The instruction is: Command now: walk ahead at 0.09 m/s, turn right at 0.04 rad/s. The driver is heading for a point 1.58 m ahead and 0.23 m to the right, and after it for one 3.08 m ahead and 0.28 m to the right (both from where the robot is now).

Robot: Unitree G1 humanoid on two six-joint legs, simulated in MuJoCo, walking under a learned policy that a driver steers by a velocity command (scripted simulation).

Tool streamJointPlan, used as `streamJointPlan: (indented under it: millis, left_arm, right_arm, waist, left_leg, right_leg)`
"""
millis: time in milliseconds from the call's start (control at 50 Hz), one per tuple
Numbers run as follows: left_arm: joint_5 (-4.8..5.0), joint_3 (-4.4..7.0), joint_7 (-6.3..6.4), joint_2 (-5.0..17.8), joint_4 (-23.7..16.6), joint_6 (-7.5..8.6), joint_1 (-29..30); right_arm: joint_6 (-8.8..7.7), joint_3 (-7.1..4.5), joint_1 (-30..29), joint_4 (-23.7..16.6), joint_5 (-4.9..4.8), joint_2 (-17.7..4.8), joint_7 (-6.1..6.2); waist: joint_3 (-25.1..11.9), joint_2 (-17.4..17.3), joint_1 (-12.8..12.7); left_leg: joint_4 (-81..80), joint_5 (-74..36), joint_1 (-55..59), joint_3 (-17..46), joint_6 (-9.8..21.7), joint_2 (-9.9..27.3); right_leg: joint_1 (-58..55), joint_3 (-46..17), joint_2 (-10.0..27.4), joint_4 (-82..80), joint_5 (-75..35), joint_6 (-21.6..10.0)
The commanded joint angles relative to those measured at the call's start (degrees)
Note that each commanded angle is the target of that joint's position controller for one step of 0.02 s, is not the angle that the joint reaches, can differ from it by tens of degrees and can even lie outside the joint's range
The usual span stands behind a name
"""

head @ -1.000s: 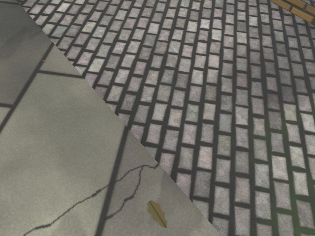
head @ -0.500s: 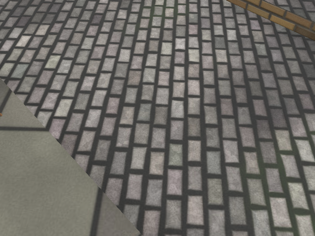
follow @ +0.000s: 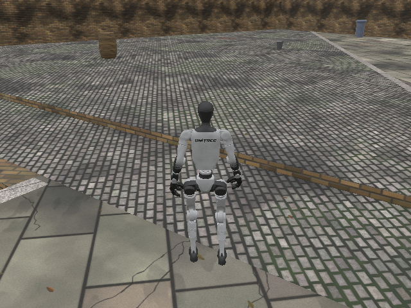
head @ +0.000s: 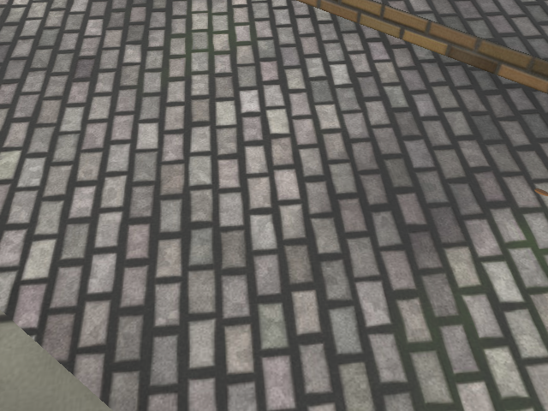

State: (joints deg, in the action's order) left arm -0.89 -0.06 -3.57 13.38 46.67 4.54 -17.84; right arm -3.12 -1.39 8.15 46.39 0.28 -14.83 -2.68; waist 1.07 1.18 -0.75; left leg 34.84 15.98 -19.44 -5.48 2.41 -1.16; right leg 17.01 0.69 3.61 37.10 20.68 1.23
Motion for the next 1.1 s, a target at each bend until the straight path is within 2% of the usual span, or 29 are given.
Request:
streamJointPlan:
  millis: [20,40,60,80,100,120,200,360,400,560,720,900,1100]
  left_arm:
    - [0.99,1.19,4.92,5.50,-5.82,-3.58,4.88]
    - [1.11,1.27,5.31,7.15,-4.69,-4.21,3.75]
    - [1.34,0.94,5.18,5.42,-4.17,-4.64,4.91]
    - [1.82,1.14,5.09,4.92,-4.21,-4.70,2.85]
    - [1.75,1.38,5.39,5.45,-3.58,-5.10,2.15]
    - [1.61,1.32,5.68,5.18,-2.57,-5.36,1.11]
    - [1.23,1.46,5.50,4.76,-0.31,-5.83,2.35]
    - [0.81,1.63,5.38,5.08,4.79,-5.78,6.18]
    - [0.50,1.38,5.21,4.57,6.31,-5.89,6.57]
    - [0.31,0.70,5.09,4.61,11.64,-5.23,6.44]
    - [0.00,-0.25,4.90,3.24,15.73,-4.75,4.60]
    - [-0.24,-0.90,4.78,1.96,18.47,-4.27,1.81]
    - [-0.25,-0.97,4.66,1.41,18.92,-3.99,0.37]
  right_arm:
    - [2.15,-0.40,4.50,-1.49,-0.34,-3.13,3.10]
    - [2.70,-0.23,5.79,-1.94,-0.12,-2.37,2.98]
    - [3.06,-0.30,5.59,-1.53,0.24,-3.44,2.97]
    - [3.04,-1.02,4.82,-0.61,0.15,-6.14,3.23]
    - [3.04,-1.05,3.14,-0.50,-0.52,-5.98,3.53]
    - [3.08,-1.05,2.27,-0.31,-0.74,-5.79,3.77]
    - [3.24,-0.94,2.72,1.75,-1.00,-4.55,4.32]
    - [3.20,-1.34,3.24,6.35,-0.44,-3.77,4.36]
    - [3.42,-1.31,3.71,7.36,-0.40,-3.67,4.43]
    - [3.35,-1.14,5.39,11.45,-0.06,-3.07,4.60]
    - [3.46,-0.75,6.23,14.30,0.04,-2.01,4.47]
    - [3.54,-0.38,7.45,16.52,0.15,-0.70,4.43]
    - [3.60,0.15,10.08,17.95,0.34,0.84,4.42]
  waist:
    - [-7.79,-2.05,3.32]
    - [-7.32,4.44,4.27]
    - [-6.51,5.47,4.19]
    - [-5.41,-0.99,2.27]
    - [-5.22,-3.83,1.38]
    - [-3.91,-4.50,0.98]
    - [-2.92,-3.18,1.14]
    - [-0.78,-1.96,1.20]
    - [-0.64,-1.70,1.20]
    - [0.46,-2.33,1.43]
    - [1.04,-2.16,1.54]
    - [1.34,-2.17,1.50]
    - [1.63,-1.22,1.77]
  left_leg:
    - [-1.48,-23.79,9.30,3.68,-0.14,4.91]
    - [-3.81,-22.42,11.49,3.78,-0.10,5.19]
    - [-5.98,-24.80,12.31,4.33,-0.02,6.09]
    - [-7.00,-32.30,12.08,5.45,0.32,7.31]
    - [-8.09,-36.47,12.50,6.00,0.34,7.92]
    - [-9.05,-38.12,12.33,6.12,0.36,7.99]
    - [-14.09,-32.25,11.96,6.83,0.00,7.32]
    - [-19.70,-22.72,11.35,7.74,0.01,7.04]
    - [-20.40,-19.61,10.84,7.84,0.08,6.88]
    - [-23.08,-9.88,8.78,8.44,-0.11,6.58]
    - [-24.01,-3.80,6.53,8.64,-0.32,6.61]
    - [-23.29,-1.20,4.42,8.27,-0.61,6.42]
    - [-20.74,-1.11,3.16,7.18,-1.33,5.87]
  right_leg:
    - [-7.04,-4.63,2.78,-12.67,-37.08,-3.86]
    - [-5.66,-5.27,3.29,-12.33,-34.81,-4.36]
    - [-7.05,-4.47,2.32,-12.45,-31.74,-3.71]
    - [-8.79,-3.12,0.94,-13.67,-26.30,-2.45]
    - [-10.70,-2.38,0.09,-14.86,-21.91,-1.52]
    - [-11.61,-1.98,-0.21,-15.68,-21.55,-0.94]
    - [-15.83,-2.04,0.79,-18.64,-22.92,-0.45]
    - [-16.73,-2.29,1.60,-22.92,-17.50,-0.43]
    - [-16.10,-1.63,1.06,-22.76,-15.83,-0.47]
    - [-13.71,-1.54,0.92,-23.30,-13.73,-0.88]
    - [-11.49,-1.42,0.32,-23.05,-12.10,-1.03]
    - [-9.01,-1.73,-0.34,-22.61,-10.05,-1.51]
    - [-6.14,-3.36,-0.24,-23.81,-6.35,-2.50]
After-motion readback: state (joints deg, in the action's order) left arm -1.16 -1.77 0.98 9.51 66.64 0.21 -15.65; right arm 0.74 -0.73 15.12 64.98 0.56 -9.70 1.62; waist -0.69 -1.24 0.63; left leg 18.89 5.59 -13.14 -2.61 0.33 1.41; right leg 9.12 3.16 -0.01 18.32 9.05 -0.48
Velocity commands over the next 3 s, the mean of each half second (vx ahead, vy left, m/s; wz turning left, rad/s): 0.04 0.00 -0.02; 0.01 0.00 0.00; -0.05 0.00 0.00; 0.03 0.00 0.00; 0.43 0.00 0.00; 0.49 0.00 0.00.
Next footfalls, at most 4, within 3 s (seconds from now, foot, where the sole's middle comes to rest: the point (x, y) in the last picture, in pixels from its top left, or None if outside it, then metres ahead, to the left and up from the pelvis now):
1.98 left None -0.14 0.04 -0.76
2.56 right None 0.29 -0.23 -0.90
3.00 left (295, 370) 0.64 -0.02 -0.90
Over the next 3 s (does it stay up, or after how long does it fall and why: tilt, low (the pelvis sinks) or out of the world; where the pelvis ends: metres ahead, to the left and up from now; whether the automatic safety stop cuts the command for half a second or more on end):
stays up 0.44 -0.12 -0.15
